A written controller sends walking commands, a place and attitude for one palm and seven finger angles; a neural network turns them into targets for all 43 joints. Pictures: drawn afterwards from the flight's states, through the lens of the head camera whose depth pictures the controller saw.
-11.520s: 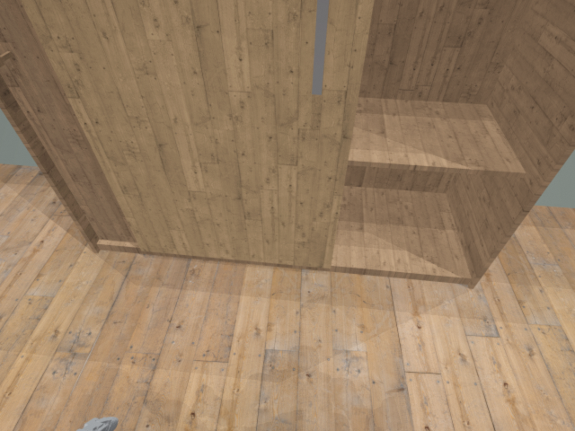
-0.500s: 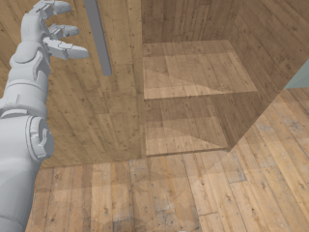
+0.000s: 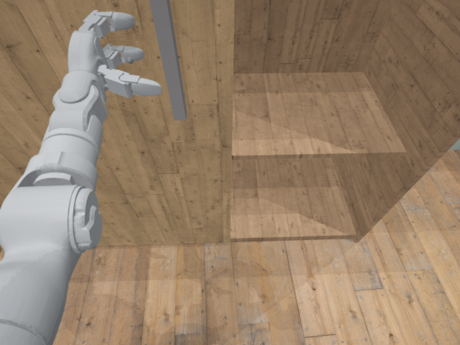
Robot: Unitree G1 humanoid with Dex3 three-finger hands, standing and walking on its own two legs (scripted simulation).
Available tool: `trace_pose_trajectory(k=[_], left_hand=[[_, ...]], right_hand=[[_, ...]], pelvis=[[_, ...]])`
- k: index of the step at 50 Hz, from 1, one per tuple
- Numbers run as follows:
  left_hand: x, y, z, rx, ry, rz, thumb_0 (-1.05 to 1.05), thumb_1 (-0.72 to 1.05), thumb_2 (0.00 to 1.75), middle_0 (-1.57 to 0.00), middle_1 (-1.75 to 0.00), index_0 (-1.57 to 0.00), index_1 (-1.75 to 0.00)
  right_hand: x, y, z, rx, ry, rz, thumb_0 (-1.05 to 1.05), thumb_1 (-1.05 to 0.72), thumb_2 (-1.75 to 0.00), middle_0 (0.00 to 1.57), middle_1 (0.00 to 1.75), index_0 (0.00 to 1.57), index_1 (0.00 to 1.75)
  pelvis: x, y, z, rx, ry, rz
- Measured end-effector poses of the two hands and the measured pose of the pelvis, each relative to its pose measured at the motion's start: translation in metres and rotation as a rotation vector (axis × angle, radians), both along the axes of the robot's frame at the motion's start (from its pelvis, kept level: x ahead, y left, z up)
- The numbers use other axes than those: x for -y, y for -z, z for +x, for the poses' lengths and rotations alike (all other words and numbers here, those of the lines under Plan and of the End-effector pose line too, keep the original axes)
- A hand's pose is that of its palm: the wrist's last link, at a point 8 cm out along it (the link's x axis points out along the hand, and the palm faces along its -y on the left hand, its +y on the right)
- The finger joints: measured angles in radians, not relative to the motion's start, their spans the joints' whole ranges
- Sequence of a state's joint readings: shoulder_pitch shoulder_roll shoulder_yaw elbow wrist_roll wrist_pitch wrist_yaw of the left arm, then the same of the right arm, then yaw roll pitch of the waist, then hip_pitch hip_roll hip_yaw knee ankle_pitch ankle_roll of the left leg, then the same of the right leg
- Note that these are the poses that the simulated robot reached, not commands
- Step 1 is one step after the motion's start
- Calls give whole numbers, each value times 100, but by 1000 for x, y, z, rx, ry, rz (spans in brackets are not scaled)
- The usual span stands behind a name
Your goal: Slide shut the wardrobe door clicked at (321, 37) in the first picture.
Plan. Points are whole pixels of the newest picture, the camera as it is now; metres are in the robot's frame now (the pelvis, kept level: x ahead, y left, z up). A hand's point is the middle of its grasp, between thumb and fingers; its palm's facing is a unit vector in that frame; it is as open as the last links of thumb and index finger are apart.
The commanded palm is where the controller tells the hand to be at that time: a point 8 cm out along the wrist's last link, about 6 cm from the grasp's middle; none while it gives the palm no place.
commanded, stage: slide the fingers in behind the handle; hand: left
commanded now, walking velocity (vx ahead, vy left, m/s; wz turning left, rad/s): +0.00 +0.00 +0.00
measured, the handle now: (168, 34) +0.55 +0.10 +0.24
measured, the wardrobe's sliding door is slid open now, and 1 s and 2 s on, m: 0.57 0.57 0.57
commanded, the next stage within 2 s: move the hooked fingers beside the handle in 0.18 s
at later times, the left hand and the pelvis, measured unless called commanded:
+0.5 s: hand (140, 65) +0.51 +0.14 +0.21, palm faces +0.04 -1.00 +0.00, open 13.9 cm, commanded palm +0.49 +0.17 +0.20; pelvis +0.01 +0.00 +0.00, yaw -1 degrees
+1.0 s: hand (143, 66) +0.51 +0.14 +0.21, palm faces +0.03 -1.00 +0.01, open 14.0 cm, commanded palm +0.49 +0.18 +0.20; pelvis +0.01 +0.00 +0.00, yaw -2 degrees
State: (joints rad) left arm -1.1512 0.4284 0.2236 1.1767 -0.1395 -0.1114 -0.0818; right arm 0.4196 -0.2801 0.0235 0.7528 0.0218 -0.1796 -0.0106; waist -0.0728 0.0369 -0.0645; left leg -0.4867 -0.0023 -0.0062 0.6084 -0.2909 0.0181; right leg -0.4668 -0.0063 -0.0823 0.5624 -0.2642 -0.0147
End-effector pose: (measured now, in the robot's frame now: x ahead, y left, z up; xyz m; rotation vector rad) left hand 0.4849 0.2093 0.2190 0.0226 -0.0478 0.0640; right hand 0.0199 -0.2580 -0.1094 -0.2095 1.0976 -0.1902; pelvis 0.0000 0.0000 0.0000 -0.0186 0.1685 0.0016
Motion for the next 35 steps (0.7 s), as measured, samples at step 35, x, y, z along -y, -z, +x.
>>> trace_pose_trajectory(k=[35], left_hand=[[14,8,-1,-3,28,-19,-2,-50,30,-32,-127,-31,-122]], right_hand=[[-5,0,32,57,26,18,1,-91,-90,20,30,20,30]], pelvis=[[0,-3,12,36,20,3]])
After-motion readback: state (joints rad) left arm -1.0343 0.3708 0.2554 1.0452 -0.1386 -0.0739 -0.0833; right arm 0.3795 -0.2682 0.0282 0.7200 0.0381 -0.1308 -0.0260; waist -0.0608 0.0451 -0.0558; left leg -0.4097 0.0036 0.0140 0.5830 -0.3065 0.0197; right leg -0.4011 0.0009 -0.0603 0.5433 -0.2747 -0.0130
